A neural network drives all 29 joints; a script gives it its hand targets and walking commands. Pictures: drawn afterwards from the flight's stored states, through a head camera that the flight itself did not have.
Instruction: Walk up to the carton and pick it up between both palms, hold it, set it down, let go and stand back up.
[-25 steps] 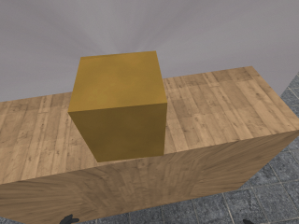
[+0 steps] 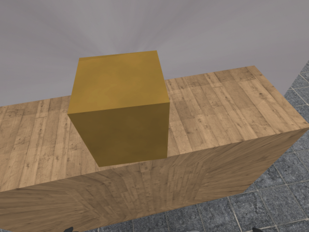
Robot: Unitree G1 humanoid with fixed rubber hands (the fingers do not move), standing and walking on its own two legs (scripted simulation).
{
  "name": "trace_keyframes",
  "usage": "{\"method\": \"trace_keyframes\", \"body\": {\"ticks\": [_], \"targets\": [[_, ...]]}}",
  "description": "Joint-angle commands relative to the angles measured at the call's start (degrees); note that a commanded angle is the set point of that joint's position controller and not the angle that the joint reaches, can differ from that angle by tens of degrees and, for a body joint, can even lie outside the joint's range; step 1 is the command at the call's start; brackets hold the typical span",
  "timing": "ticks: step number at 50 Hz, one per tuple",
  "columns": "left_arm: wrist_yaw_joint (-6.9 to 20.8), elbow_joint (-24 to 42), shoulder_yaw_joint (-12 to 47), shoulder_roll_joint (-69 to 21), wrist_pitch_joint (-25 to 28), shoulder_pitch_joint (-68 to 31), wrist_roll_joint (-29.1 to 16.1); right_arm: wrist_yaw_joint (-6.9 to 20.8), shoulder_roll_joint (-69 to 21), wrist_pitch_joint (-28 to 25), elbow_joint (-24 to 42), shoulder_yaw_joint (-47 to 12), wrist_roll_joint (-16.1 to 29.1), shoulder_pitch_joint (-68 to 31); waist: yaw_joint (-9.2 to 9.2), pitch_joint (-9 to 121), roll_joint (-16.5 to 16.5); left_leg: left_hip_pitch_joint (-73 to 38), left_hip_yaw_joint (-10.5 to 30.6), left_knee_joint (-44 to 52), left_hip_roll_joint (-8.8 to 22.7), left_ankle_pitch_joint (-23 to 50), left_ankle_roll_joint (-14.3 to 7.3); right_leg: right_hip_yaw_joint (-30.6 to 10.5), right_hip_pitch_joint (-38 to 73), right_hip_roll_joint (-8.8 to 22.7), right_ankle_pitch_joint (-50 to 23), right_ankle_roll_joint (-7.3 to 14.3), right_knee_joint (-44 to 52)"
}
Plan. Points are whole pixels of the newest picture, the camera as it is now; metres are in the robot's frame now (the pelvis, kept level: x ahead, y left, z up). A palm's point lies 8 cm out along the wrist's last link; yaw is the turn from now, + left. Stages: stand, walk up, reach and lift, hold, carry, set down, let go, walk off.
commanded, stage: walk up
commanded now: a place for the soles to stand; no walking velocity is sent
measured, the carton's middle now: (126, 111) +0.42 +0.09 +0.06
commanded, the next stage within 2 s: reach and lift in 0.14 s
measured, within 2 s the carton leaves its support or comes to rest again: neither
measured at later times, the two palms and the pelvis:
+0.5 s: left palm (73, 224) +0.17 +0.23 -0.07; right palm (258, 216) +0.16 -0.25 -0.08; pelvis -0.01 -0.02 +0.00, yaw +5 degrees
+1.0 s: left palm (52, 225) +0.16 +0.26 -0.03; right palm (240, 210) +0.17 -0.20 -0.04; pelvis +0.02 +0.00 +0.02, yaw +5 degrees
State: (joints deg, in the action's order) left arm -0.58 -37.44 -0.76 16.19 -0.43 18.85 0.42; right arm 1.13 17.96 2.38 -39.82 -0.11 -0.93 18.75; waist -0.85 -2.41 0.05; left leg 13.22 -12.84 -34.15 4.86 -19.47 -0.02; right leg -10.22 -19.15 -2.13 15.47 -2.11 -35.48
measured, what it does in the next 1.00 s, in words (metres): stands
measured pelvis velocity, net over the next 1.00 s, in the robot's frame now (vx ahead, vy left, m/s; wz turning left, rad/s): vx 0.02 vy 0.00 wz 0.08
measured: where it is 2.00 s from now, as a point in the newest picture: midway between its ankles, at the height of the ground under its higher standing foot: outside the picture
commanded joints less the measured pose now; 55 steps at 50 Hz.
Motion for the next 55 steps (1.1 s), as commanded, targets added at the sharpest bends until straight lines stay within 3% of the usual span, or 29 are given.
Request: {"method": "trace_keyframes", "body": {"ticks": [1,3,5,7,8,9,11,12,15,16,17,19,21,26,29,30,33,35,37,40,45,48,55], "targets": [[-0.5,4.7,-2.9,8.3,1.4,0.2,0.1,-0.6,8.3,-1.6,3.6,2.8,0.1,1.8,0.0,3.1,-0.7,-4.8,8.7,6.9,4.8,3.3,-4.0,-4.4,-3.2,2.6,-6.0,4.7,5.1],[-0.4,4.4,-2.8,8.4,1.3,0.2,0.2,-0.7,8.3,-1.6,3.6,2.7,0.2,1.6,0.32,2.7,-1.4,-3.3,8.3,7.3,5.4,3.0,-3.7,-2.3,-2.0,2.0,-7.7,4.1,3.9],[-0.4,4.6,-2.8,8.7,1.4,-0.4,0.2,-0.7,8.5,-1.4,4.1,2.9,0.4,1.4,-0.24,1.6,-1.0,-3.0,8.1,6.8,5.6,5.0,-4.0,-2.7,-2.8,2.1,-9.6,4.2,3.2],[-0.4,4.4,-3.0,8.8,1.4,0.5,0.2,-0.5,9.0,-1.2,3.9,2.9,0.2,1.0,0.4,1.2,-0.2,-2.6,7.4,6.3,5.0,2.3,-3.8,-3.1,-2.8,2.7,-8.2,4.3,4.2],[-1.2,3.3,0.5,7.6,-10.4,-29.5,-0.7,1.4,4.0,-10.3,-2.9,9.1,-5.2,-27.5,2.35,-3.1,4.9,13.1,7.8,3.3,0.3,-9.6,1.2,12.1,-6.3,0.4,10.0,6.5,-1.3],[-2.5,5.5,1.3,5.7,-14.1,-25.6,-0.7,3.5,7.8,-12.5,-3.6,10.7,-5.6,-22.4,3.08,-5.5,5.2,16.8,7.5,5.0,0.8,-14.4,0.9,13.9,-2.9,-0.1,10.2,6.5,-4.0],[-1.7,8.8,1.0,6.1,-18.2,-25.2,-0.4,3.2,7.1,-13.5,-1.6,12.0,-5.5,-19.1,1.22,-1.5,-2.7,7.4,6.2,0.3,-0.4,-6.9,0.8,13.4,-7.2,1.9,5.0,6.3,-2.5],[-1.0,11.0,0.7,5.9,-20.2,-23.5,0.5,2.6,6.4,-13.2,-1.1,12.2,-5.0,-16.2,1.13,2.7,-3.9,1.1,6.2,-1.4,-0.4,-3.9,0.7,12.6,-6.4,2.0,0.6,5.8,-0.7],[0.6,17.7,-2.7,5.8,-23.5,-18.1,3.9,0.4,5.3,-11.9,-3.1,11.4,-1.5,-9.0,-0.3,13.3,-3.8,-8.1,6.0,-3.8,-1.9,7.9,2.2,12.3,1.2,1.4,-16.3,3.9,0.2],[0.5,18.6,-3.7,5.9,-23.6,-17.7,5.4,0.2,5.3,-11.3,-3.8,10.4,-0.5,-8.7,-0.17,12.3,-1.4,-9.0,6.3,-2.4,-2.1,10.9,2.8,13.1,2.3,0.7,-17.7,3.8,0.7],[0.1,19.4,-3.9,5.1,-23.3,-16.3,5.4,0.2,5.5,-10.9,-3.4,10.1,0.1,-8.3,0.75,12.0,-1.3,-8.9,6.3,-0.9,-2.5,11.7,3.0,13.6,4.1,-0.1,-16.1,3.8,1.9],[0.0,19.5,-3.3,4.8,-22.2,-16.3,4.7,-0.1,3.3,-10.2,-0.7,9.2,-0.3,-8.7,-0.18,8.3,-1.5,-6.9,5.5,1.9,-3.0,6.6,2.3,12.6,5.6,0.2,-10.4,3.9,4.5],[0.2,18.6,-3.9,6.0,-20.5,-17.2,3.6,-1.3,0.2,-9.9,2.0,7.6,-1.1,-9.6,-0.48,4.9,-4.1,-5.9,5.0,3.3,-4.4,5.5,1.4,11.0,6.1,1.5,-12.6,2.9,6.7],[0.9,18.2,-5.5,7.8,-18.2,-19.9,3.4,-3.1,-4.2,-9.0,7.2,4.9,-0.8,-9.8,0.47,-0.9,-0.7,-5.3,4.0,7.9,-5.7,3.1,1.3,8.8,8.0,2.6,-8.4,2.4,10.7],[1.7,18.6,-5.8,7.6,-17.9,-17.8,2.8,-4.1,-5.7,-7.5,10.5,4.0,-0.7,-7.9,0.16,-2.0,1.6,-7.3,3.6,10.9,-5.6,5.7,1.7,9.2,10.5,2.2,-8.3,2.2,13.1],[2.1,19.8,-5.5,7.5,-17.3,-17.7,1.6,-4.5,-6.2,-7.5,12.6,4.5,-1.0,-7.5,-0.42,0.0,0.4,-8.6,3.4,11.2,-5.8,6.5,1.7,9.3,11.1,2.2,-9.3,1.7,13.7],[1.9,21.9,-5.0,7.7,-14.0,-17.3,-0.6,-4.5,-6.9,-8.6,16.7,5.0,-1.1,-6.1,0.16,1.8,1.0,-11.7,3.8,13.3,-5.9,10.7,2.2,10.7,10.9,1.5,-12.7,1.4,14.9],[1.9,20.5,-4.7,6.9,-11.7,-14.9,-0.9,-4.0,-5.7,-9.1,15.9,5.1,-1.3,-4.4,0.79,1.7,0.6,-12.7,4.7,15.0,-5.3,12.0,2.3,11.3,12.5,0.7,-11.2,1.7,15.9],[1.7,21.3,-4.6,6.9,-9.8,-14.2,-1.6,-3.6,-5.4,-9.9,18.3,5.0,-1.1,-4.9,2.02,1.4,2.2,-10.7,4.8,16.2,-4.8,12.6,2.3,11.4,14.0,0.0,-8.9,2.3,16.4],[1.8,21.4,-3.3,6.4,-6.6,-13.3,-3.5,-3.4,-6.1,-11.6,19.3,5.5,-1.6,-3.7,0.92,2.7,0.4,-11.7,5.7,16.9,-4.6,14.0,2.3,11.5,13.6,-0.1,-10.3,2.5,17.1],[1.3,21.9,-2.9,6.2,-3.9,-11.4,-4.2,-3.3,-6.4,-13.2,20.4,4.7,0.1,-3.0,2.66,1.8,1.6,-9.1,6.3,18.9,-3.9,14.8,2.0,11.2,17.4,-0.5,-10.1,3.1,17.7],[1.7,22.9,-3.0,5.7,-2.7,-9.0,-4.2,-3.7,-6.6,-13.7,20.0,3.5,1.8,-0.4,2.16,2.6,0.7,-14.4,6.5,17.5,-4.6,22.4,2.9,10.9,15.5,-0.2,-14.0,3.1,19.4],[2.6,27.4,-4.3,7.0,-0.9,-8.3,-3.9,-5.3,-8.7,-13.8,24.6,1.0,4.2,1.6,3.03,1.1,2.3,-14.5,6.4,18.3,-5.4,21.6,3.0,9.9,16.2,1.0,-13.5,3.1,21.4]]}}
